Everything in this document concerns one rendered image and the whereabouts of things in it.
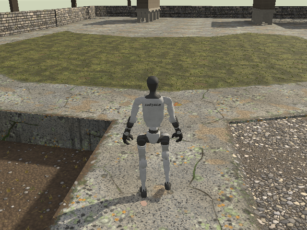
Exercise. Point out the robot right hand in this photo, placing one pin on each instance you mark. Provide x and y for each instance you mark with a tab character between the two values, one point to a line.
178	135

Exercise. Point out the right robot thigh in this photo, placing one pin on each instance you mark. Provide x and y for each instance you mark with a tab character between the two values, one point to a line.
164	139

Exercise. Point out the robot right upper arm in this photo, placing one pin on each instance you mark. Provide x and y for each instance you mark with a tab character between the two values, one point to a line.
170	108

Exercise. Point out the robot left shin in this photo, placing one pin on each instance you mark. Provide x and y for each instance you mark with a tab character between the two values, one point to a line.
142	176

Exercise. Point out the robot right forearm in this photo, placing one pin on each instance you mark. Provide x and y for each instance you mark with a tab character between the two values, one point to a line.
177	126

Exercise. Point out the robot left upper arm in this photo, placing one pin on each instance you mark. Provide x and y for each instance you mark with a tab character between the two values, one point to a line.
135	109

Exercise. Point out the robot left hand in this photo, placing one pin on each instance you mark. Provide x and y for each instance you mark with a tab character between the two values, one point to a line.
127	138

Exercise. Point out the robot left forearm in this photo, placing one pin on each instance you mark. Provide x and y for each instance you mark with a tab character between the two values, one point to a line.
128	127

